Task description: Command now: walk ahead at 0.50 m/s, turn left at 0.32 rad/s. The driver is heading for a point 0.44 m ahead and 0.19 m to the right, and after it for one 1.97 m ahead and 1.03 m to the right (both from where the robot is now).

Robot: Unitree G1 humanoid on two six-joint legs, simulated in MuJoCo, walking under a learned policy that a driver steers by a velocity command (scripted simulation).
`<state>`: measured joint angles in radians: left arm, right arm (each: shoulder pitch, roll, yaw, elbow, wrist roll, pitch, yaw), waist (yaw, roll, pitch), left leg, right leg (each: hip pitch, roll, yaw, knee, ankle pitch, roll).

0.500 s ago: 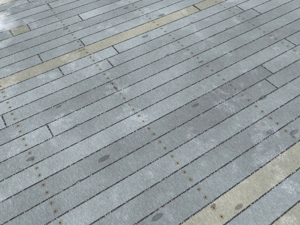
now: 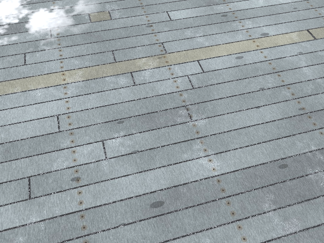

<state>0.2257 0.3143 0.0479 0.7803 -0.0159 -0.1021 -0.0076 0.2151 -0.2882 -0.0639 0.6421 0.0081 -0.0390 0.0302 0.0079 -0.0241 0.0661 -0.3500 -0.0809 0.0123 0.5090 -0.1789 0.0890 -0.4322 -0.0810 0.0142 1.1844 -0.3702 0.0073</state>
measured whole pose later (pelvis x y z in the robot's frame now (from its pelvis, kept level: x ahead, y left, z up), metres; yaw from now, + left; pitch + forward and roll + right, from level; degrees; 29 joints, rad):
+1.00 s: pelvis +0.59 -0.09 +0.00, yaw -28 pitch +1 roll +1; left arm 0.33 0.32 0.06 0.70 -0.02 -0.02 0.00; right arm 0.19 -0.27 -0.05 0.70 -0.01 -0.10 0.00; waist 0.01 -0.05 0.01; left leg -0.32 -0.02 0.02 0.49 -0.19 0.02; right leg -0.44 0.02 0.08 1.18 -0.39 -0.01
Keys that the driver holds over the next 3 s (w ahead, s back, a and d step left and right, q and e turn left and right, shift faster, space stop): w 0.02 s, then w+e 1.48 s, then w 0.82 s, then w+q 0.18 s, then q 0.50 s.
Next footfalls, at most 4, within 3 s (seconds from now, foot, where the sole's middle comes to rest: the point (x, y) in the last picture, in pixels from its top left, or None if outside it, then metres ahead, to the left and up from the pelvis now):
0.40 right None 0.40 -0.16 -0.77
0.86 left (171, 180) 0.71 -0.02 -0.77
1.38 right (252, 163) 0.80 -0.40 -0.77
1.88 left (253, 106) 1.16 -0.47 -0.77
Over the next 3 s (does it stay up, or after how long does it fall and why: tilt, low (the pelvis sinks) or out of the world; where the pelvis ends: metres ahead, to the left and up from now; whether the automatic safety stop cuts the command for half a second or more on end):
stays up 1.30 -0.81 0.00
